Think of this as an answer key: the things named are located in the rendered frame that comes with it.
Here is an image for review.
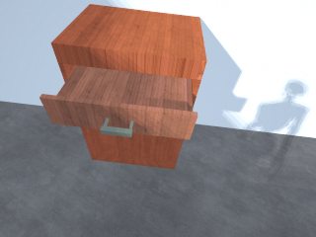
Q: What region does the drawer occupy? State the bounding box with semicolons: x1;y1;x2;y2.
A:
39;65;198;140

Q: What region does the cabinet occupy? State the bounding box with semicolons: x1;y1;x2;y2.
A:
51;4;207;170

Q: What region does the handle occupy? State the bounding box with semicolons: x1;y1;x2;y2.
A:
100;118;134;137

